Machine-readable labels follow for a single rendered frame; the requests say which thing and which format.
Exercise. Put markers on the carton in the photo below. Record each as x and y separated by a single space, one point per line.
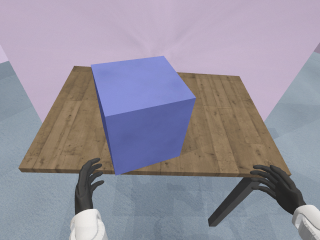
145 109

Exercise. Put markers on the left robot hand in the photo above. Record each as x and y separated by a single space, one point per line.
84 189

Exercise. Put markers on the right robot hand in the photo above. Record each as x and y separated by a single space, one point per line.
281 187

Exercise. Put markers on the table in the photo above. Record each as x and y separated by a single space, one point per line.
225 137

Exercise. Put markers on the left robot forearm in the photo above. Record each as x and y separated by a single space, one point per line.
87 225

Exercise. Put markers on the right robot forearm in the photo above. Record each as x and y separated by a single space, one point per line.
306 219

